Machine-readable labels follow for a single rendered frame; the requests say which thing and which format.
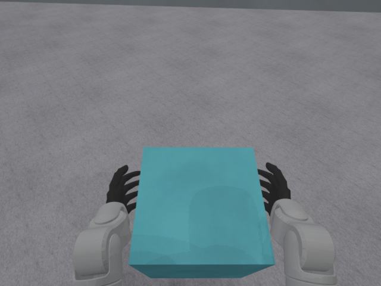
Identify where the robot left forearm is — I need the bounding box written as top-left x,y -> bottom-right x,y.
72,202 -> 132,286

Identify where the robot right hand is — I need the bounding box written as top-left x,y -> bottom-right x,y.
257,162 -> 291,216

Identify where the carton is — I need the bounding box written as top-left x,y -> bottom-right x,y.
129,147 -> 276,278

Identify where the robot right forearm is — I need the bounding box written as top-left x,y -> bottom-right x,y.
270,198 -> 337,286

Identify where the robot left hand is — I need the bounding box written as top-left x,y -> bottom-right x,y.
106,165 -> 140,214

